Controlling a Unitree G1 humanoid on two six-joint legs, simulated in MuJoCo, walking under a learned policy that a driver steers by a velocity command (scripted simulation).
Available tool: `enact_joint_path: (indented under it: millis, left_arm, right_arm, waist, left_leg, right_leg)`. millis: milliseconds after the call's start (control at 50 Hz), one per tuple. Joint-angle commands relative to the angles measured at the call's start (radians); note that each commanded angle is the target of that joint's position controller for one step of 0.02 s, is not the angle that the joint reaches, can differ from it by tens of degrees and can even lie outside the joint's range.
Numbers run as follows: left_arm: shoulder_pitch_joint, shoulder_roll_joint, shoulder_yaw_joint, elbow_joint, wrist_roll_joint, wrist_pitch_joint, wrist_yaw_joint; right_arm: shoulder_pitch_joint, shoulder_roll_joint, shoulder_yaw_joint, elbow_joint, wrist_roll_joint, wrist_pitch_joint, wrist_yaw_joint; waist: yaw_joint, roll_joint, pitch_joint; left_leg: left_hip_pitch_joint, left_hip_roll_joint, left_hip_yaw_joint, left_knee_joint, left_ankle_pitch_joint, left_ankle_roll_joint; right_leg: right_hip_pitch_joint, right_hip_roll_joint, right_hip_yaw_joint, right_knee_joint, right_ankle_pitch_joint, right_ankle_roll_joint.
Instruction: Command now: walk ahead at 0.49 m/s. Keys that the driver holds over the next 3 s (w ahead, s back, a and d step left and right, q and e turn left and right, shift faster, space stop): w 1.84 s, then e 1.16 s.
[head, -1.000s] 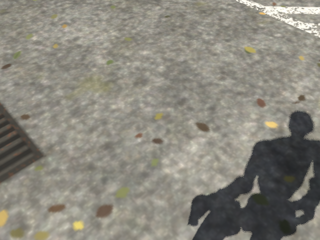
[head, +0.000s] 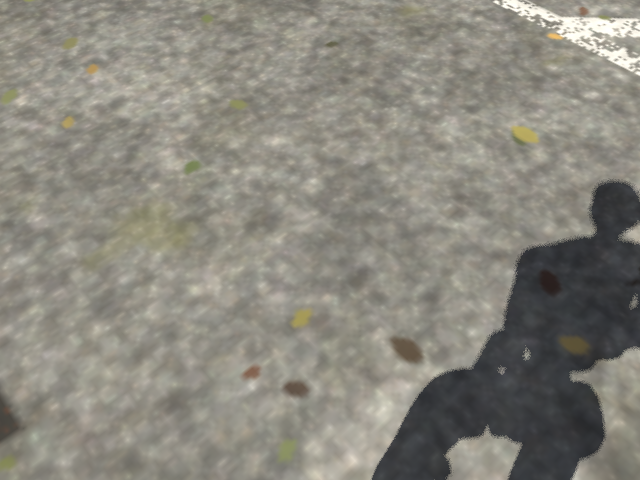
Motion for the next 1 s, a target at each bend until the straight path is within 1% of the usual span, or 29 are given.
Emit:
enact_joint_path:
  millis: [20, 40, 60, 80, 100, 120, 140, 180, 240, 320, 400, 440, 480, 500, 520, 540, 560, 580, 600, 620, 640, 660, 680, 720, 760, 820, 880, 960, 1000]
  left_arm:
    - [0.048, 0.123, 0.03, -0.072, -0.001, -0.007, -0.007]
    - [-0.053, 0.153, 0.037, -0.11, 0.006, -0.01, -0.009]
    - [-0.115, 0.154, 0.04, -0.122, 0.011, -0.013, -0.016]
    - [-0.127, 0.136, 0.041, -0.12, 0.014, -0.007, -0.019]
    - [-0.107, 0.111, 0.036, -0.116, 0.024, 0.007, -0.024]
    - [-0.095, 0.082, 0.031, -0.109, 0.027, 0.019, -0.031]
    - [-0.1, 0.069, 0.03, -0.111, 0.028, 0.026, -0.035]
    - [-0.165, 0.072, 0.031, -0.133, 0.029, 0.036, -0.041]
    - [-0.32, 0.088, 0.033, -0.182, 0.023, 0.041, -0.044]
    - [-0.47, 0.075, 0.024, -0.223, 0.012, 0.039, -0.046]
    - [-0.581, 0.076, 0.021, -0.255, 0.011, 0.035, -0.045]
    - [-0.614, 0.083, 0.023, -0.272, 0.011, 0.029, -0.045]
    - [-0.583, 0.094, 0.028, -0.27, 0.011, 0.02, -0.042]
    - [-0.516, 0.104, 0.035, -0.25, 0.012, 0.015, -0.036]
    - [-0.387, 0.121, 0.047, -0.207, 0.014, 0.007, -0.028]
    - [-0.206, 0.156, 0.065, -0.147, 0.026, -0.004, -0.017]
    - [-0.038, 0.25, 0.091, -0.118, 0.055, -0.011, -0.004]
    - [-0.019, 0.296, 0.104, -0.11, 0.047, 0.0, -0.015]
    - [-0.097, 0.234, 0.095, -0.11, 0.01, 0.008, -0.024]
    - [-0.199, 0.179, 0.08, -0.124, 0.0, 0.005, -0.028]
    - [-0.25, 0.133, 0.069, -0.127, 0.004, -0.003, -0.031]
    - [-0.255, 0.105, 0.06, -0.115, 0.004, -0.009, -0.028]
    - [-0.247, 0.076, 0.05, -0.099, 0.003, -0.014, -0.025]
    - [-0.186, 0.088, 0.05, -0.066, 0.0, -0.029, -0.022]
    - [-0.147, 0.115, 0.054, -0.047, -0.002, -0.033, -0.02]
    - [-0.088, 0.112, 0.048, -0.028, -0.001, -0.03, -0.02]
    - [-0.038, 0.111, 0.042, -0.014, -0.001, -0.03, -0.017]
    - [0.035, 0.118, 0.04, 0.015, 0.007, -0.026, -0.007]
    - [0.05, 0.123, 0.042, 0.027, 0.014, -0.022, 0.0]
  right_arm:
    - [0.433, -0.225, -0.078, 0.093, 0.015, 0.007, -0.005]
    - [0.299, -0.178, -0.066, 0.07, 0.029, 0.005, -0.001]
    - [0.241, -0.122, -0.054, 0.064, 0.027, -0.003, 0.004]
    - [0.237, -0.091, -0.044, 0.078, 0.02, -0.014, 0.004]
    - [0.251, -0.07, -0.035, 0.097, 0.02, -0.024, 0.0]
    - [0.27, -0.064, -0.031, 0.114, 0.02, -0.033, -0.002]
    - [0.297, -0.072, -0.031, 0.13, 0.022, -0.043, -0.003]
    - [0.336, -0.101, -0.035, 0.153, 0.025, -0.053, -0.002]
    - [0.396, -0.11, -0.032, 0.171, 0.028, -0.05, 0.0]
    - [0.478, -0.106, -0.024, 0.194, 0.028, -0.047, -0.004]
    - [0.542, -0.108, -0.019, 0.218, 0.016, -0.041, -0.015]
    - [0.552, -0.118, -0.021, 0.228, 0.009, -0.038, -0.021]
    - [0.525, -0.13, -0.024, 0.232, 0.006, -0.036, -0.028]
    - [0.504, -0.139, -0.026, 0.231, 0.006, -0.036, -0.03]
    - [0.489, -0.148, -0.028, 0.232, 0.009, -0.033, -0.029]
    - [0.471, -0.143, -0.025, 0.225, 0.016, -0.033, -0.027]
    - [0.481, -0.088, -0.009, 0.183, 0.038, -0.037, -0.021]
    - [0.583, -0.042, -0.007, 0.191, 0.054, -0.035, -0.016]
    - [0.498, -0.128, -0.033, 0.188, 0.028, -0.03, -0.02]
    - [0.418, -0.116, -0.033, 0.158, 0.024, -0.036, -0.014]
    - [0.377, -0.096, -0.032, 0.151, 0.021, -0.036, -0.011]
    - [0.371, -0.085, -0.034, 0.15, 0.008, -0.025, -0.006]
    - [0.39, -0.062, -0.03, 0.155, -0.001, -0.011, 0.002]
    - [0.383, -0.045, -0.031, 0.15, -0.005, 0.006, 0.014]
    - [0.313, -0.047, -0.032, 0.125, -0.006, 0.017, 0.019]
    - [0.166, -0.059, -0.031, 0.075, 0.0, 0.022, 0.021]
    - [0.048, -0.047, -0.02, 0.038, 0.01, 0.018, 0.022]
    - [-0.064, -0.05, -0.014, 0.003, 0.013, 0.014, 0.019]
    - [-0.098, -0.06, -0.016, -0.016, 0.012, 0.008, 0.018]
  waist:
    - [-0.15, 0.088, -0.32]
    - [-0.099, 0.039, -0.135]
    - [-0.081, -0.004, -0.052]
    - [-0.046, -0.035, -0.008]
    - [-0.015, -0.027, -0.008]
    - [-0.001, -0.015, -0.01]
    - [0.005, -0.006, -0.008]
    - [0.003, 0.014, 0.008]
    - [-0.032, 0.021, 0.036]
    - [-0.081, 0.043, 0.03]
    - [-0.117, 0.058, 0.035]
    - [-0.117, 0.063, 0.041]
    - [-0.083, 0.069, 0.032]
    - [-0.049, 0.076, 0.0]
    - [0.005, 0.071, -0.063]
    - [0.079, 0.046, -0.159]
    - [0.118, -0.073, -0.298]
    - [0.073, -0.229, -0.393]
    - [0.05, -0.084, -0.274]
    - [0.013, -0.062, -0.138]
    - [-0.014, -0.034, -0.081]
    - [-0.04, -0.045, -0.053]
    - [-0.064, -0.059, -0.051]
    - [-0.078, -0.061, -0.051]
    - [-0.078, -0.062, -0.024]
    - [-0.049, -0.063, 0.014]
    - [-0.02, -0.066, 0.026]
    - [0.015, -0.075, 0.038]
    - [0.017, -0.074, 0.047]
  left_leg:
    - [0.74, 0.451, -0.855, -0.244, -0.252, 0.259]
    - [0.569, 0.421, -0.707, -0.321, -0.358, 0.22]
    - [0.434, 0.384, -0.617, -0.367, -0.295, 0.19]
    - [0.341, 0.344, -0.529, -0.387, -0.179, 0.157]
    - [0.271, 0.31, -0.457, -0.401, -0.105, 0.13]
    - [0.239, 0.29, -0.405, -0.414, -0.049, 0.115]
    - [0.226, 0.276, -0.367, -0.422, 0.009, 0.112]
    - [0.222, 0.256, -0.304, -0.448, 0.047, 0.103]
    - [0.273, 0.23, -0.252, -0.467, 0.119, 0.074]
    - [0.362, 0.212, -0.203, -0.443, 0.24, 0.03]
    - [0.5, 0.24, -0.197, -0.394, 0.343, 0.039]
    - [0.565, 0.27, -0.203, -0.361, 0.403, 0.052]
    - [0.588, 0.287, -0.19, -0.297, 0.546, 0.043]
    - [0.579, 0.284, -0.176, -0.224, 0.684, 0.029]
    - [0.562, 0.268, -0.158, -0.086, 0.775, 0.015]
    - [0.449, 0.229, -0.125, 0.113, 0.682, -0.006]
    - [0.173, 0.158, -0.077, 0.436, 0.314, -0.037]
    - [-0.101, -0.011, -0.084, 0.735, -0.417, -0.061]
    - [-0.18, 0.053, -0.187, 0.783, -0.343, -0.044]
    - [-0.191, 0.092, -0.181, 0.741, -0.243, -0.044]
    - [-0.157, 0.124, -0.175, 0.686, -0.186, -0.047]
    - [-0.116, 0.142, -0.17, 0.645, -0.165, -0.056]
    - [-0.073, 0.152, -0.165, 0.614, -0.152, -0.068]
    - [-0.066, 0.152, -0.143, 0.584, -0.134, -0.084]
    - [-0.126, 0.166, -0.124, 0.537, -0.076, -0.098]
    - [-0.21, 0.178, -0.098, 0.412, 0.032, -0.117]
    - [-0.196, 0.161, -0.071, 0.245, 0.112, -0.123]
    - [-0.194, 0.132, -0.049, 0.11, 0.124, -0.105]
    - [-0.203, 0.125, -0.051, 0.07, 0.077, -0.085]
  right_leg:
    - [-0.671, -0.005, 0.081, 0.828, -0.02, -0.012]
    - [-0.73, -0.079, 0.088, 0.774, 0.099, -0.024]
    - [-0.701, -0.106, 0.075, 0.72, 0.153, -0.026]
    - [-0.656, -0.134, 0.078, 0.67, 0.171, -0.021]
    - [-0.593, -0.153, 0.078, 0.622, 0.178, -0.008]
    - [-0.559, -0.163, 0.07, 0.585, 0.182, 0.004]
    - [-0.558, -0.168, 0.056, 0.558, 0.19, 0.013]
    - [-0.611, -0.192, 0.031, 0.489, 0.245, 0.031]
    - [-0.719, -0.214, -0.004, 0.351, 0.369, 0.054]
    - [-0.731, -0.191, -0.043, 0.153, 0.485, 0.067]
    - [-0.746, -0.157, -0.062, 0.033, 0.472, 0.055]
    - [-0.745, -0.145, -0.062, -0.009, 0.417, 0.037]
    - [-0.666, -0.119, -0.07, -0.061, 0.339, 0.006]
    - [-0.562, -0.088, -0.081, -0.087, 0.299, -0.013]
    - [-0.41, -0.054, -0.093, -0.134, 0.301, -0.036]
    - [-0.167, -0.078, -0.063, -0.169, 0.337, -0.068]
    - [0.135, -0.331, 0.233, -0.179, 0.234, -0.142]
    - [0.28, -0.542, 0.662, -0.294, 0.246, -0.267]
    - [0.172, -0.478, 0.612, -0.334, 0.183, -0.233]
    - [0.018, -0.443, 0.462, -0.371, 0.226, -0.201]
    - [-0.09, -0.394, 0.365, -0.408, 0.312, -0.168]
    - [-0.161, -0.354, 0.293, -0.427, 0.38, -0.14]
    - [-0.207, -0.322, 0.233, -0.446, 0.422, -0.12]
    - [-0.226, -0.305, 0.181, -0.461, 0.521, -0.121]
    - [-0.231, -0.29, 0.14, -0.488, 0.534, -0.12]
    - [-0.206, -0.269, 0.105, -0.511, 0.574, -0.109]
    - [-0.175, -0.256, 0.072, -0.51, 0.634, -0.093]
    - [-0.057, -0.283, 0.065, -0.487, 0.689, -0.1]
    - [0.013, -0.311, 0.07, -0.458, 0.737, -0.11]
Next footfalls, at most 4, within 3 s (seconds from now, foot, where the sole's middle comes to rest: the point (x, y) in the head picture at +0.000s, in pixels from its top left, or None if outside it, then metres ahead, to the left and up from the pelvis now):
0.54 right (411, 472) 0.46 -0.12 -0.75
1.12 left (327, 336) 0.76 0.05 -0.75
1.68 right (396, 233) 1.06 -0.12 -0.75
2.18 left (336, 176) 1.26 0.04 -0.75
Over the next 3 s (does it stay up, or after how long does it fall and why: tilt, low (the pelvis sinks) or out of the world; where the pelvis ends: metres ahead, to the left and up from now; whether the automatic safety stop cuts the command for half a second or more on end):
stays up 1.09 -0.04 0.03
